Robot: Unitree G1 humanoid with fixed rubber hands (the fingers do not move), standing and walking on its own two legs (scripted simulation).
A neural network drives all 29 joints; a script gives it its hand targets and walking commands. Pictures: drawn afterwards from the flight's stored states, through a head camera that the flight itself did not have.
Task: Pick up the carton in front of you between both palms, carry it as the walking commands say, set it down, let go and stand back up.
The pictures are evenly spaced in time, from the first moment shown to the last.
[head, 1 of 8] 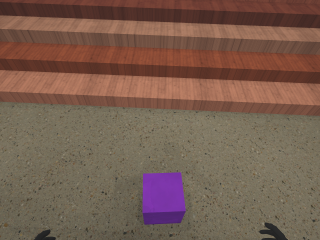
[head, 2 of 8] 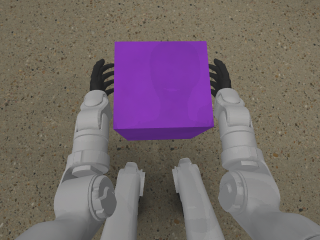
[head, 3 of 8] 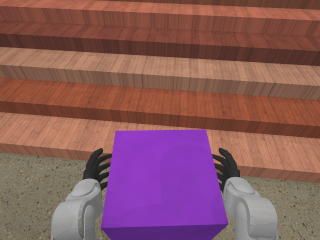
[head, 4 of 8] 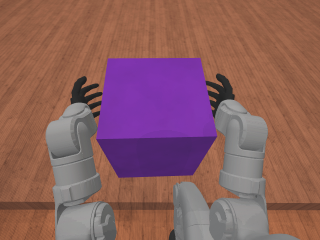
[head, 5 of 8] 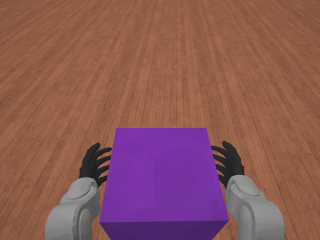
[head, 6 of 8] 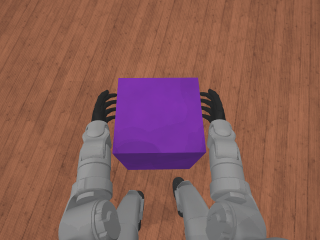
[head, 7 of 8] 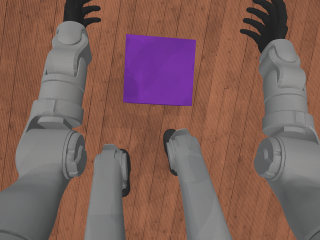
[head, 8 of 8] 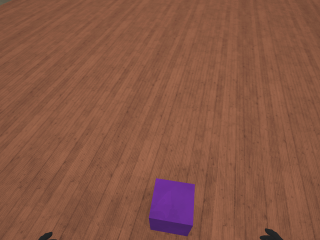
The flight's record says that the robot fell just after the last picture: no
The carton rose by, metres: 1.76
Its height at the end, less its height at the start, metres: +1.02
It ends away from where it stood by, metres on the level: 5.31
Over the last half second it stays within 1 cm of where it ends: yes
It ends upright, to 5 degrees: yes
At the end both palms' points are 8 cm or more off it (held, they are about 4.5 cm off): yes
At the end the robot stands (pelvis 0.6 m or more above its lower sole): yes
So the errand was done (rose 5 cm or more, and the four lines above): yes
